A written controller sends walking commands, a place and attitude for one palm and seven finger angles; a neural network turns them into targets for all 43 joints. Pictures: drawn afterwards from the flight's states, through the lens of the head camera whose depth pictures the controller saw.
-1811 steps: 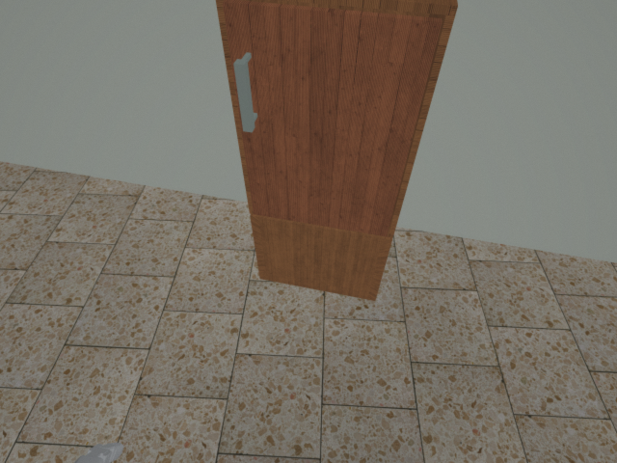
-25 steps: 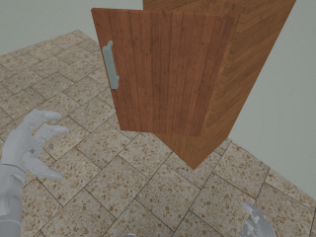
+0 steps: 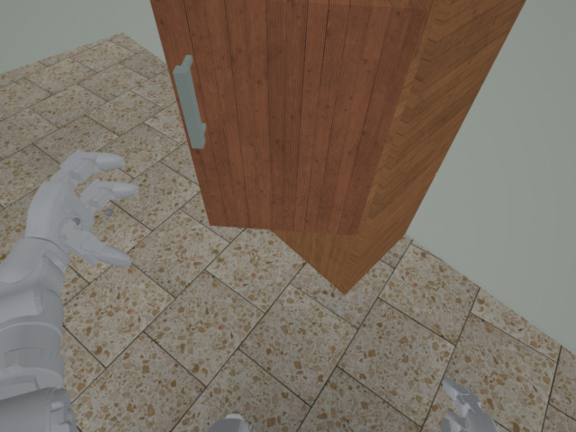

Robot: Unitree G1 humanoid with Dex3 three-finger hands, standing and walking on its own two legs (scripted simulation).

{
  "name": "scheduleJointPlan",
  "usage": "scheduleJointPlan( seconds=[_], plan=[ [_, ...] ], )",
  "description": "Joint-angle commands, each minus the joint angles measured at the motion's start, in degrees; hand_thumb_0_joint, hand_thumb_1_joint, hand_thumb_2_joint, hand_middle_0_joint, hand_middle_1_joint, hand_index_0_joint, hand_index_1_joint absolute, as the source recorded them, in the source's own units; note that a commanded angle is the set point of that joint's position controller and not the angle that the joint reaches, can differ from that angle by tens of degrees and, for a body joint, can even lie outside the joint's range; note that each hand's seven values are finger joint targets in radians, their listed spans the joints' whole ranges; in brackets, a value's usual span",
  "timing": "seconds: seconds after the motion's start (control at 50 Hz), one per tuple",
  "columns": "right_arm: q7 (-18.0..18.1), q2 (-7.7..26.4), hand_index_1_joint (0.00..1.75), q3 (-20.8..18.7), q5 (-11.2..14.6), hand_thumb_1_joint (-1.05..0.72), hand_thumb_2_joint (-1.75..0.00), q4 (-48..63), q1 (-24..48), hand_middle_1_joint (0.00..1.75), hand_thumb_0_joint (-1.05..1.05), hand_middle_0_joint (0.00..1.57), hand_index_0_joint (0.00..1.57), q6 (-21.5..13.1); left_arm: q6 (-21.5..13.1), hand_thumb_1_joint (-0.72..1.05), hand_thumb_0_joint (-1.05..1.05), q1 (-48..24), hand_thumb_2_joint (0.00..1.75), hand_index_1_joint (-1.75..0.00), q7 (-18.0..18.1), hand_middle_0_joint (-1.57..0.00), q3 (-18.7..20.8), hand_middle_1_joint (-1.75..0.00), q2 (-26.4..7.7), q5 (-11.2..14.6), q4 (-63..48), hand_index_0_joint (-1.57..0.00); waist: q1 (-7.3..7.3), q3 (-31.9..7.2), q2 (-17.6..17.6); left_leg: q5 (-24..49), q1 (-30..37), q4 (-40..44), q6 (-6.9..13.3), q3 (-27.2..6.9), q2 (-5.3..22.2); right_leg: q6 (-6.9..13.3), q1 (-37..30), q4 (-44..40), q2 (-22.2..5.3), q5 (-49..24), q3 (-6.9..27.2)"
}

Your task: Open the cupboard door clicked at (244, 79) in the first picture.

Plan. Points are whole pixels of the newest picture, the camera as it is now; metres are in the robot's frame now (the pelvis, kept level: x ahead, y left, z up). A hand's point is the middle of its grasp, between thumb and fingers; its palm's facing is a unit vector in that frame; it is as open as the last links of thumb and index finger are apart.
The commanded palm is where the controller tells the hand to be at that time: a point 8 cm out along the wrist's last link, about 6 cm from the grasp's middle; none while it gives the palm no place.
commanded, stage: move the hooked fingers beside the handle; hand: left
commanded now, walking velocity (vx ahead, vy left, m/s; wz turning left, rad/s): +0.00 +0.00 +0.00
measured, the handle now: (193, 104) +0.63 +0.20 +0.09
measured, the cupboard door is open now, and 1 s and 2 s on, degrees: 42 42 42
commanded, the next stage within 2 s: none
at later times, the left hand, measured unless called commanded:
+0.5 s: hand (123, 167) +0.45 +0.26 +0.10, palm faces -0.04 -1.00 +0.01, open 14.0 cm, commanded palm +0.44 +0.32 +0.09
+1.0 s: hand (145, 127) +0.55 +0.26 +0.10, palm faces -0.02 -1.00 +0.01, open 14.0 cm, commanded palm +0.54 +0.31 +0.09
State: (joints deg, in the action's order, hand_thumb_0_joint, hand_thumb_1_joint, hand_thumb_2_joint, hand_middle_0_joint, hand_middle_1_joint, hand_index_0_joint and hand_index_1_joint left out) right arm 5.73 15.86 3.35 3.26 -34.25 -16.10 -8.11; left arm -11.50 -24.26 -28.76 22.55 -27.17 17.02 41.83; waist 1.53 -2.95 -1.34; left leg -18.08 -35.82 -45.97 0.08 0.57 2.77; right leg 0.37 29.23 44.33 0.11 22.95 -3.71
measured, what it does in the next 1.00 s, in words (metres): stands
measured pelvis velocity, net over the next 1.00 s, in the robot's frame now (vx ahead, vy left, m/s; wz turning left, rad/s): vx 0.01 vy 0.02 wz -0.05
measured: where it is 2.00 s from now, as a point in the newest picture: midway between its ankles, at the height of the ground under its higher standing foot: outside the picture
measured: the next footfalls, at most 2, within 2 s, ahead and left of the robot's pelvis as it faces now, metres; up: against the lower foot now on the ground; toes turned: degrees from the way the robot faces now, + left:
none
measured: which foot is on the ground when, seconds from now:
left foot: down 0.00-1.00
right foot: down 0.00-1.00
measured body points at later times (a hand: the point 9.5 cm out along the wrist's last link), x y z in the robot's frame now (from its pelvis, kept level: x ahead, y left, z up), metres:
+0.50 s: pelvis +0.01 +0.01 -0.01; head +0.09 +0.02 +0.43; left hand +0.45 +0.32 +0.10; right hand +0.06 -0.27 -0.11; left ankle +0.05 +0.12 -0.71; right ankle -0.01 -0.12 -0.71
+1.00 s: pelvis +0.01 +0.02 -0.02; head +0.15 +0.04 +0.40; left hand +0.54 +0.31 +0.10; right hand -0.03 -0.26 -0.12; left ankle +0.05 +0.12 -0.71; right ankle -0.01 -0.12 -0.71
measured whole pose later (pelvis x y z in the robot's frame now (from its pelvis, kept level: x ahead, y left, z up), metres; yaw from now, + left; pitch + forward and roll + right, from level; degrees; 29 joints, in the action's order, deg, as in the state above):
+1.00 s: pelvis +0.01 +0.02 -0.02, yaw -3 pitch +21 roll -5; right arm 3.8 16.9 3.7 1.0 -35.9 -25.0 2.7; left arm -15.3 -61.1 -26.2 28.0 -46.6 4.9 75.7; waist 11.8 -3.9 -1.3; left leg -22.2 -54.5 -55.4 1.1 0.5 4.9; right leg -0.6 46.7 50.2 2.0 24.6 -3.1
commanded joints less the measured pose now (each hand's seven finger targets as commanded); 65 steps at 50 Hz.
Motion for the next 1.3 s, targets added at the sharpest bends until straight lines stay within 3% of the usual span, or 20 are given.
scheduleJointPlan(
  seconds=[0.0,0.1,0.16,0.28,0.34,0.38,0.4,0.46,0.54,0.6,0.66,0.7,0.72,0.76,0.84,0.9,1.0,1.06,1.2,1.28],
  plan=[
    [0.3,9.3,0.30,-4.3,-0.4,-0.90,-0.90,6.7,-1.7,0.30,0.00,0.20,0.20,-1.2,-5.3,-0.50,0.00,-20.7,0.30,-1.20,0.1,-0.30,6.8,-1.20,-19.3,0.6,-8.9,-0.30,-0.69,-19.1,-4.2,9.4,13.8,4.8,1.5,-1.5,-2.2,0.7,-1.1,-5.6,1.8,-14.2,2.3],
    [-0.1,9.7,0.30,-4.9,-0.4,-0.90,-0.90,6.1,-3.9,0.30,0.00,0.20,0.20,0.1,-6.6,-0.50,0.00,-22.4,0.30,-1.20,-1.1,-0.30,5.8,-1.20,-18.1,0.8,-6.4,-0.30,0.47,-20.4,-3.6,12.5,15.0,3.7,1.6,-1.5,-1.9,0.7,0.6,-4.5,2.5,-17.6,1.8],
    [0.1,10.3,0.30,-5.1,-0.5,-0.90,-0.90,5.2,-5.1,0.30,0.00,0.20,0.20,1.2,-6.6,-0.50,0.00,-26.7,0.30,-1.20,-1.6,-0.30,6.9,-1.20,-21.0,0.3,-3.0,-0.30,0.99,-18.6,-1.9,11.0,12.2,3.4,1.9,-1.6,-1.9,0.8,1.3,-4.5,2.4,-16.1,1.9],
    [0.1,10.6,0.30,-5.3,-0.7,-0.90,-0.90,3.5,-7.1,0.30,0.00,0.20,0.20,2.7,-8.7,-0.50,0.00,-34.5,0.30,-1.20,-1.4,-0.30,6.4,-1.20,-22.4,-1.0,1.3,-0.30,2.58,-21.5,-4.9,11.3,14.1,2.0,1.8,-2.0,-1.6,0.8,4.8,-3.9,2.6,-15.1,2.0],
    [0.1,10.9,0.30,-5.1,-0.8,-0.90,-0.90,2.7,-7.9,0.30,0.00,0.20,0.20,3.5,-8.7,-0.50,0.00,-38.8,0.30,-1.20,-1.6,-0.30,5.3,-1.20,-23.3,-2.4,6.9,-0.30,3.61,-19.7,-5.4,9.3,11.7,1.6,1.8,-2.2,-1.5,0.7,7.1,-3.4,2.6,-13.1,2.0],
    [0.1,11.1,0.30,-5.3,-1.0,-0.90,-0.90,2.4,-8.7,0.30,0.00,0.20,0.20,3.9,-9.4,-0.50,0.00,-41.2,0.30,-1.20,-1.2,-0.30,6.8,-1.20,-25.9,-3.3,7.5,-0.30,3.52,-22.5,-5.5,10.8,12.4,0.7,1.9,-2.4,-1.4,0.7,6.9,-2.7,2.6,-14.1,2.2],
    [-0.1,10.9,0.30,-5.2,-1.1,-0.90,-0.90,2.6,-8.9,0.30,0.00,0.20,0.20,4.1,-9.6,-0.50,0.00,-42.1,0.30,-1.20,-1.2,-0.30,5.1,-1.20,-24.1,-3.5,7.2,-0.30,3.90,-23.4,-7.7,11.6,13.9,0.7,1.7,-2.6,-1.3,0.7,7.9,-2.4,2.7,-14.2,1.9],
    [-0.3,11.2,0.30,-5.0,-1.4,-0.90,-0.90,2.1,-10.1,0.30,0.00,0.20,0.20,4.9,-9.6,-0.50,0.00,-43.4,0.30,-1.20,-0.8,-0.30,6.4,-1.20,-25.6,-3.5,11.1,-0.30,4.31,-23.2,-4.0,12.1,12.0,-0.3,1.9,-2.8,-1.1,0.7,8.1,-1.9,3.0,-14.4,1.7],
    [-0.4,11.8,0.30,-4.8,-1.3,-0.90,-0.90,2.2,-11.2,0.30,0.00,0.20,0.20,6.2,-8.3,-0.50,0.00,-46.5,0.30,-1.20,-0.4,-0.30,7.4,-1.20,-30.0,-5.6,15.9,-0.30,5.32,-21.4,-4.3,9.4,7.9,-1.0,2.1,-2.3,-0.9,0.2,9.4,-1.7,2.9,-13.0,2.3],
    [-0.4,11.6,0.30,-4.8,-1.6,-0.90,-0.90,2.0,-12.3,0.30,0.00,0.20,0.20,6.6,-9.4,-0.50,0.00,-51.9,0.30,-1.20,0.4,-0.30,5.3,-1.20,-29.0,-7.0,14.0,-0.30,6.54,-24.6,-8.8,11.2,11.5,-1.9,1.7,-3.2,-0.6,0.4,12.9,-0.7,3.0,-12.4,1.9],
    [-0.4,12.2,0.30,-4.8,-2.0,-0.90,-0.90,1.4,-13.9,0.30,0.00,0.20,0.20,7.2,-9.8,-0.50,0.00,-53.6,0.30,-1.20,0.9,-0.30,7.3,-1.20,-31.2,-6.7,16.4,-0.30,7.20,-25.8,-5.6,12.2,11.1,-2.8,2.0,-3.8,-0.3,0.4,13.0,-0.4,3.4,-12.5,1.7],
    [-0.4,12.2,0.30,-4.7,-1.9,-0.90,-0.90,1.2,-14.6,0.30,0.00,0.20,0.20,7.7,-9.3,-0.50,0.00,-54.5,0.30,-1.20,0.6,-0.30,7.1,-1.20,-32.2,-7.6,17.4,-0.30,7.34,-28.3,-7.8,14.1,11.5,-3.5,1.9,-3.5,-0.2,0.2,12.7,0.0,3.3,-14.4,1.9],
    [-0.5,12.1,0.30,-4.7,-2.0,-0.90,-0.90,1.1,-14.9,0.30,0.00,0.20,0.20,7.9,-9.2,-0.50,0.00,-55.5,0.30,-1.20,0.6,-0.30,7.0,-1.20,-32.6,-8.3,17.1,-0.30,7.09,-28.1,-10.1,14.7,12.2,-3.7,1.7,-3.5,-0.2,0.3,13.7,0.2,3.3,-14.4,1.8],
    [-0.6,12.1,0.30,-4.6,-2.2,-0.90,-0.90,0.9,-16.0,0.30,0.00,0.20,0.20,8.4,-8.6,-0.50,0.00,-55.3,0.30,-1.20,0.8,-0.30,6.6,-1.20,-32.3,-8.4,18.7,-0.30,7.89,-27.5,-7.6,16.4,11.9,-4.0,1.9,-3.9,-0.1,0.4,13.9,0.2,3.7,-15.4,1.4],
    [-0.7,12.5,0.30,-4.3,-2.3,-0.90,-0.90,0.7,-17.0,0.30,0.00,0.20,0.20,9.5,-7.4,-0.50,0.00,-59.0,0.30,-1.20,1.8,-0.30,6.1,-1.20,-33.8,-10.0,20.9,-0.30,9.45,-25.2,-8.7,13.8,10.3,-4.1,1.9,-4.2,0.3,0.0,16.8,-0.4,3.7,-12.7,1.4],
    [-0.6,12.7,0.30,-4.2,-2.7,-0.90,-0.90,0.5,-18.2,0.30,0.00,0.20,0.20,9.8,-7.8,-0.50,0.00,-61.1,0.30,-1.20,2.4,-0.30,7.9,-1.20,-37.1,-10.7,20.3,-0.30,9.35,-28.9,-10.8,16.1,11.6,-4.9,1.8,-4.2,0.4,0.1,16.3,0.1,3.8,-13.9,1.5],
    [-0.6,12.9,0.30,-3.7,-3.0,-0.90,-0.90,0.5,-19.9,0.30,0.00,0.20,0.20,10.7,-7.1,-0.50,0.00,-63.2,0.30,-1.20,2.7,-0.30,8.5,-1.20,-39.9,-12.1,23.1,-0.30,10.70,-29.1,-10.4,18.5,10.3,-6.3,2.0,-4.2,0.7,-0.2,16.6,0.5,4.0,-16.1,1.4],
    [-0.8,12.7,0.30,-3.4,-3.3,-0.90,-0.90,0.7,-20.8,0.30,0.00,0.20,0.20,11.2,-6.8,-0.50,0.00,-64.7,0.30,-1.20,2.6,-0.30,8.3,-1.20,-40.8,-13.1,23.1,-0.30,10.69,-30.2,-13.6,21.0,11.5,-7.0,1.8,-4.3,0.6,0.1,17.2,1.1,4.2,-17.2,1.2],
    [-0.6,13.2,0.30,-2.7,-3.7,-0.90,-0.90,0.1,-22.4,0.30,0.00,0.20,0.20,12.1,-5.4,-0.50,0.00,-69.2,0.30,-1.20,2.8,-0.30,7.4,-1.20,-42.5,-14.3,26.4,-0.30,13.50,-28.9,-13.1,21.6,10.3,-8.5,2.1,-4.8,1.3,-0.3,20.0,1.0,4.4,-17.1,0.9],
    [-1.1,12.8,0.30,-2.8,-4.0,-0.90,-0.90,0.5,-23.3,0.30,0.00,0.20,0.20,12.5,-5.3,-0.50,0.00,-67.3,0.30,-1.20,2.7,-0.30,7.6,-1.20,-41.9,-14.8,24.5,-0.30,12.44,-32.8,-16.2,26.6,13.8,-8.8,1.6,-5.2,1.4,0.0,20.4,1.9,4.6,-19.2,0.2]
  ],
)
